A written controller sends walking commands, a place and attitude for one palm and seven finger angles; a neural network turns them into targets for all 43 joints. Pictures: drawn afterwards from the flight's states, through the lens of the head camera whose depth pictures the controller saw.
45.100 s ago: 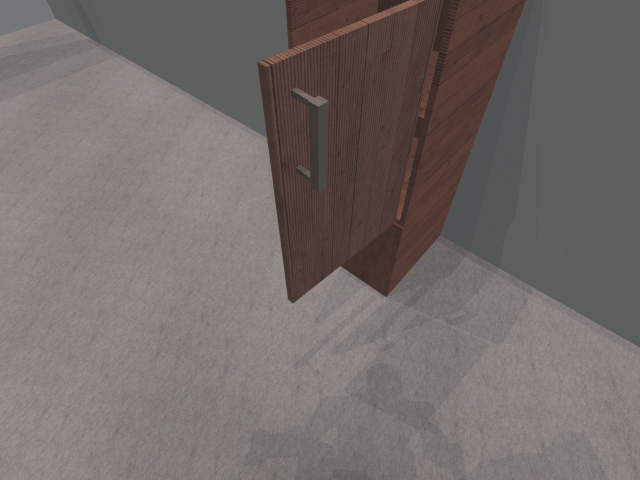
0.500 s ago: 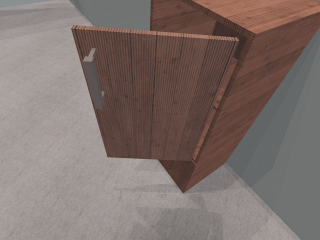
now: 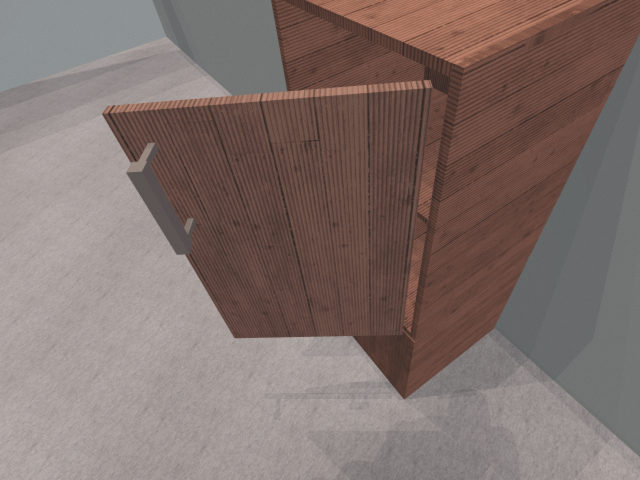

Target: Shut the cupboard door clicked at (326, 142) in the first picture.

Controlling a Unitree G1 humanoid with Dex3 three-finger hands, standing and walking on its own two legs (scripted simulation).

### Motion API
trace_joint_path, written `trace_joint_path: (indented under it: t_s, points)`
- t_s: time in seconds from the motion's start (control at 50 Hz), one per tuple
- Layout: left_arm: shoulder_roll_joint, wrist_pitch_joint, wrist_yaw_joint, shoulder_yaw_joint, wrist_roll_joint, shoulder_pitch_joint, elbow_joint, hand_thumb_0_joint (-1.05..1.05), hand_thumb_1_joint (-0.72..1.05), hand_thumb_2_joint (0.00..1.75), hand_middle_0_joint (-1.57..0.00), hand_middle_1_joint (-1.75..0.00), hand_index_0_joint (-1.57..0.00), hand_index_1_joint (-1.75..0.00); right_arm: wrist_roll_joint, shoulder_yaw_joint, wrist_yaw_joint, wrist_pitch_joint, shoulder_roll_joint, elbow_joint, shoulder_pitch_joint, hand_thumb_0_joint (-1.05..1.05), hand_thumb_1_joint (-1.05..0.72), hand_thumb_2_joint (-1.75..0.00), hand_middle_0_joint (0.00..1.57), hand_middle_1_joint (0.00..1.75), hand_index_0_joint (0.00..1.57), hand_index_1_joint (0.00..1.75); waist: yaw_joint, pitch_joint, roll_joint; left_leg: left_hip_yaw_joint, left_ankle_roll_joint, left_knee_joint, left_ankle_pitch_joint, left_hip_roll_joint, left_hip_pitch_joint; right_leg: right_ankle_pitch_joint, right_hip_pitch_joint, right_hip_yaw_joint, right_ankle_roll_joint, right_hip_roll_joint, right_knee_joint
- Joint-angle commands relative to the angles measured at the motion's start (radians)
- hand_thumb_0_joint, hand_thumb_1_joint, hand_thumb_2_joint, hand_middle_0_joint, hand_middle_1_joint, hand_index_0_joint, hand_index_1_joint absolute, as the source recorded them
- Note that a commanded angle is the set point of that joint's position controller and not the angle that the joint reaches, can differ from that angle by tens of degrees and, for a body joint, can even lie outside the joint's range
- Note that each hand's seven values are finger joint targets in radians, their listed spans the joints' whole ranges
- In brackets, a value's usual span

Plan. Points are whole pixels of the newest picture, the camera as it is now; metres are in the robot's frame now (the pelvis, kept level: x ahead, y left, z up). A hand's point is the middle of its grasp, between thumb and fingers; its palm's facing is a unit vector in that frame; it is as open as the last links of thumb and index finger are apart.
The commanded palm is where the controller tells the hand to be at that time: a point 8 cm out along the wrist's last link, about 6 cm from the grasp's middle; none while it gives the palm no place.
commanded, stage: come to a stop and stand still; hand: left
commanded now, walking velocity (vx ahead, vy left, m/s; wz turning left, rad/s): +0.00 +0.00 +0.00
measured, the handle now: (168, 202) +0.44 +0.24 +0.13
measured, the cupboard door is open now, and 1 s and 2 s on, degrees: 54 54 54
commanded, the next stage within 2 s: look again from close up in 0.46 s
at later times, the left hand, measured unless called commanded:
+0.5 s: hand out of the picture +0.08 +0.16 -0.16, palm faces +0.01 -0.97 -0.25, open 7.4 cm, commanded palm none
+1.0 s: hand out of the picture +0.02 +0.17 -0.17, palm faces +0.04 -0.97 -0.22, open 7.3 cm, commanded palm none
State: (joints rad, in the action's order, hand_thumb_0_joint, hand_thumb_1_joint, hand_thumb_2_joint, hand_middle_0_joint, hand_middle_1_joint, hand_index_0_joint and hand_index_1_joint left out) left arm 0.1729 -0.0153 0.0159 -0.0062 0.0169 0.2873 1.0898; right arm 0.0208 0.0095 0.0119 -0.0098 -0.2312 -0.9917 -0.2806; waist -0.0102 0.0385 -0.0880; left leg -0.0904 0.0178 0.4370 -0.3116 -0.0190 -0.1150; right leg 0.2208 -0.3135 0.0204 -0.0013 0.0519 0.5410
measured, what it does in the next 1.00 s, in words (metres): stands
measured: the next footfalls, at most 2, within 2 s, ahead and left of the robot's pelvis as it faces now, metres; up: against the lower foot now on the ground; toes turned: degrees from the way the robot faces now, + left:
none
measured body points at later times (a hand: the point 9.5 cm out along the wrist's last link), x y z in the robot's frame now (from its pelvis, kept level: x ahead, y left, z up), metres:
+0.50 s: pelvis +0.01 -0.03 +0.00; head +0.04 -0.06 +0.45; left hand +0.08 +0.21 -0.14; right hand +0.01 -0.25 -0.17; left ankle -0.05 +0.13 -0.74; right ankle +0.04 -0.12 -0.74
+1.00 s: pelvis +0.02 -0.01 +0.00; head +0.04 -0.02 +0.45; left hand +0.02 +0.22 -0.15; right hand +0.00 -0.22 -0.16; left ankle -0.05 +0.13 -0.74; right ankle +0.04 -0.12 -0.74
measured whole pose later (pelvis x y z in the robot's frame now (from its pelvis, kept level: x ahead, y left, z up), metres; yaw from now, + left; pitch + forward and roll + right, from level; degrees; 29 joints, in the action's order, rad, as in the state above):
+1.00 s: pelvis +0.02 -0.01 +0.00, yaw +0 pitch -1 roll +1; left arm 0.15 -0.01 0.03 0.01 0.01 0.24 1.14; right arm 0.02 0.00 0.03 -0.02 -0.13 -1.12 -0.30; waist -0.01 0.07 -0.02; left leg -0.08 0.04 0.38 -0.31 -0.05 -0.06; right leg 0.22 -0.25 0.04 0.02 0.02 0.48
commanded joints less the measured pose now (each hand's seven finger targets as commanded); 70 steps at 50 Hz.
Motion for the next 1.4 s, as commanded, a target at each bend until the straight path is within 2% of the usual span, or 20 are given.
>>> trace_joint_path:
  t_s: [0.0, 0.08, 0.18, 0.44, 0.58, 0.7, 1.1, 1.12, 1.14, 1.16, 1.18, 1.2, 1.22, 1.24, 1.26, 1.28, 1.3, 1.34, 1.36, 1.38]
  points:
    - [0.173, -0.028, 0.011, 0.032, -0.006, -0.02, -0.049, 0.0, 0.9, 0.9, -0.2, -0.3, -0.2, -0.3, -0.002, 0.007, 0.009, -0.021, -0.064, 0.011, -0.067, 0.0, -0.9, -0.9, 0.2, 0.3, 0.2, 0.3, 0.024, -0.028, 0.116, 0.066, -0.038, -0.079, 0.129, -0.068, -0.042, -0.21, 0.092, -0.108, 0.059, 0.087, -0.108]
    - [0.17, -0.029, 0.014, 0.034, -0.008, -0.034, -0.041, 0.0, 0.9, 0.9, -0.2, -0.3, -0.2, -0.3, -0.001, 0.003, 0.011, -0.019, -0.048, -0.016, -0.074, 0.0, -0.9, -0.9, 0.2, 0.3, 0.2, 0.3, 0.02, -0.045, 0.134, 0.058, -0.028, -0.085, 0.143, -0.073, -0.033, -0.261, 0.129, -0.101, 0.064, 0.094, -0.111]
    - [0.164, -0.023, 0.016, 0.039, -0.009, -0.063, -0.041, 0.0, 0.9, 0.9, -0.2, -0.3, -0.2, -0.3, 0.001, 0.001, 0.013, -0.016, -0.033, -0.045, -0.079, 0.0, -0.9, -0.9, 0.2, 0.3, 0.2, 0.3, 0.014, -0.029, 0.09, 0.051, -0.019, -0.098, 0.146, -0.078, -0.038, -0.241, 0.141, -0.098, 0.065, 0.09, -0.125]
    - [0.15, -0.018, 0.018, 0.045, -0.009, -0.081, -0.033, 0.0, 0.9, 0.9, -0.2, -0.3, -0.2, -0.3, 0.0, 0.002, 0.019, -0.013, -0.017, -0.083, -0.105, 0.0, -0.9, -0.9, 0.2, 0.3, 0.2, 0.3, 0.015, -0.019, 0.109, 0.043, -0.01, -0.101, 0.13, -0.082, -0.041, -0.207, 0.159, -0.096, 0.065, 0.082, -0.162]
    - [0.127, -0.014, 0.017, 0.042, -0.009, -0.061, -0.021, 0.0, 0.9, 0.9, -0.2, -0.3, -0.2, -0.3, -0.001, 0.002, 0.02, -0.013, 0.005, -0.1, -0.118, 0.0, -0.9, -0.9, 0.2, 0.3, 0.2, 0.3, 0.015, 0.0, 0.096, 0.042, -0.015, -0.117, 0.115, -0.087, -0.032, -0.132, 0.136, -0.086, 0.06, 0.066, -0.181]
    - [0.114, -0.013, 0.017, 0.04, -0.008, -0.043, -0.01, 0.0, 0.9, 0.9, -0.2, -0.3, -0.2, -0.3, -0.003, 0.0, 0.022, -0.019, 0.0, -0.106, -0.121, 0.0, -0.9, -0.9, 0.2, 0.3, 0.2, 0.3, 0.015, 0.004, 0.062, 0.048, -0.018, -0.123, 0.145, -0.095, -0.038, -0.169, 0.142, -0.071, 0.054, 0.058, -0.155]
    - [0.086, -0.01, 0.02, 0.035, -0.006, -0.01, 0.008, 0.0, 0.9, 0.9, -0.2, -0.3, -0.2, -0.3, -0.005, -0.001, 0.028, -0.023, 0.02, -0.122, -0.123, 0.0, -0.9, -0.9, 0.2, 0.3, 0.2, 0.3, 0.009, 0.03, 0.066, 0.056, -0.032, -0.131, 0.168, -0.096, -0.045, -0.199, 0.139, -0.059, 0.048, 0.055, -0.123]
    - [0.114, -0.026, 0.056, 0.034, -0.003, 0.112, 0.056, 0.0, 0.9, 0.9, -0.2, -0.3, -0.2, -0.3, -0.018, 0.021, 0.014, -0.029, -0.047, -0.057, 0.002, 0.0, -0.9, -0.9, 0.2, 0.3, 0.2, 0.3, -0.04, -0.016, 0.177, 0.016, -0.007, 0.092, 0.213, -0.121, -0.127, -0.595, 0.197, -0.082, 0.022, 0.11, -0.077]
    - [0.681, -0.329, 0.045, 0.398, -0.148, -0.807, -1.552, 0.0, 0.9, 0.9, -0.2, -0.3, -0.2, -0.3, -0.008, 0.057, 0.148, -0.248, -0.254, 0.211, -0.085, 0.0, -0.9, -0.9, 0.2, 0.3, 0.2, 0.3, 0.12, -0.449, 0.058, -0.036, -0.034, 0.116, 0.489, -0.062, 0.251, -0.518, 0.24, -0.071, 0.02, 0.011, 0.028]
    - [0.167, -0.214, 0.061, 0.043, -0.141, -0.081, -1.206, 0.0, 0.9, 0.9, -0.22, -0.32, -0.22, -0.32, -0.05, -0.004, 0.129, -0.309, -0.099, 0.239, 0.039, 0.0, -0.9, -0.9, 0.2, 0.3, 0.2, 0.3, 0.017, -0.485, -0.258, 0.001, -0.045, 0.074, 0.575, 0.021, 0.08, -0.382, 0.225, -0.005, 0.033, -0.037, 0.08]
    - [0.15, -0.161, 0.112, 0.066, -0.179, -0.091, -1.209, 0.0, 0.9, 0.9, -0.24, -0.34, -0.24, -0.34, -0.046, 0.0, 0.108, -0.341, -0.115, 0.195, 0.057, 0.0, -0.9, -0.9, 0.2, 0.3, 0.2, 0.3, -0.011, -0.453, -0.243, 0.016, -0.013, 0.049, 0.567, -0.004, 0.078, -0.289, 0.22, 0.024, 0.035, -0.034, 0.003]
    - [-0.108, -0.052, 0.101, -0.062, -0.182, 0.157, -0.983, 0.0, 0.9, 0.9, -0.25, -0.36, -0.25, -0.36, -0.063, 0.007, 0.082, -0.356, -0.069, 0.186, 0.057, 0.0, -0.9, -0.9, 0.2, 0.3, 0.2, 0.3, 0.024, -0.265, -0.08, 0.046, -0.014, 0.021, 0.472, -0.015, -0.044, -0.231, 0.164, 0.057, 0.017, -0.014, -0.021]
    - [-0.011, -0.084, 0.107, -0.022, -0.189, -0.048, -1.13, 0.0, 0.9, 0.9, -0.27, -0.38, -0.27, -0.38, -0.068, 0.026, 0.075, -0.369, -0.12, 0.224, 0.05, 0.0, -0.9, -0.9, 0.2, 0.3, 0.2, 0.3, 0.061, -0.096, 0.018, 0.08, -0.012, 0.039, 0.303, -0.01, -0.126, -0.181, 0.085, 0.043, 0.007, -0.006, -0.034]
    - [0.023, -0.133, 0.095, 0.04, -0.178, -0.032, -1.104, 0.0, 0.9, 0.9, -0.29, -0.4, -0.29, -0.4, -0.053, 0.049, 0.073, -0.378, -0.122, 0.265, 0.046, 0.0, -0.9, -0.9, 0.2, 0.3, 0.2, 0.3, 0.073, -0.025, 0.155, 0.085, -0.021, 0.057, 0.21, -0.001, -0.216, -0.081, 0.008, 0.067, -0.001, -0.009, -0.032]
    - [0.02, -0.193, 0.069, 0.049, -0.172, 0.003, -1.061, 0.0, 0.9, 0.9, -0.31, -0.42, -0.31, -0.42, -0.04, 0.054, 0.065, -0.389, -0.125, 0.298, 0.058, 0.0, -0.9, -0.9, 0.2, 0.3, 0.2, 0.3, 0.059, 0.041, 0.278, 0.09, -0.03, 0.085, 0.132, 0.015, -0.287, 0.031, -0.07, 0.066, -0.012, -0.016, -0.032]
    - [0.042, -0.24, 0.036, 0.117, -0.181, 0.151, -0.95, 0.0, 0.9, 0.9, -0.33, -0.44, -0.33, -0.44, -0.04, 0.065, 0.055, -0.392, -0.116, 0.334, 0.077, 0.0, -0.9, -0.9, 0.2, 0.3, 0.2, 0.3, 0.01, 0.08, 0.334, 0.086, -0.025, 0.107, 0.076, 0.026, -0.352, 0.128, -0.091, 0.055, -0.007, -0.011, -0.029]
    - [-0.013, -0.302, -0.016, 0.094, -0.199, 0.249, -0.893, 0.0, 0.9, 0.9, -0.35, -0.46, -0.35, -0.46, -0.03, 0.062, 0.039, -0.393, -0.108, 0.371, 0.082, 0.0, -0.9, -0.9, 0.2, 0.3, 0.2, 0.3, -0.011, 0.067, 0.429, 0.083, -0.021, 0.144, 0.034, 0.04, -0.414, 0.186, -0.111, 0.046, -0.01, -0.01, -0.002]
    - [-0.02, -0.447, -0.14, 0.144, -0.245, 0.412, -0.874, 0.0, 0.9, 0.9, -0.38, -0.5, -0.38, -0.5, -0.021, 0.08, 0.003, -0.372, -0.111, 0.427, 0.099, 0.0, -0.9, -0.9, 0.2, 0.3, 0.2, 0.3, -0.054, -0.013, 0.446, 0.063, -0.003, 0.234, 0.013, 0.053, -0.506, 0.153, -0.085, 0.008, 0.004, 0.0, 0.078]
    - [-0.005, -0.515, -0.205, 0.164, -0.259, 0.438, -0.898, 0.0, 0.9, 0.9, -0.4, -0.52, -0.4, -0.52, -0.016, 0.087, -0.016, -0.357, -0.12, 0.463, 0.112, 0.0, -0.9, -0.9, 0.2, 0.3, 0.2, 0.3, -0.065, -0.068, 0.406, 0.056, 0.002, 0.277, 0.021, 0.059, -0.524, 0.09, -0.068, -0.002, 0.015, 0.004, 0.128]
    - [0.054, -0.569, -0.268, 0.219, -0.261, 0.455, -0.877, 0.0, 0.9, 0.9, -0.42, -0.54, -0.42, -0.54, -0.018, 0.097, -0.035, -0.34, -0.13, 0.49, 0.121, 0.0, -0.9, -0.9, 0.2, 0.3, 0.2, 0.3, -0.073, -0.108, 0.318, 0.049, 0.009, 0.314, 0.036, 0.063, -0.519, 0.031, -0.047, -0.023, 0.029, 0.016, 0.171]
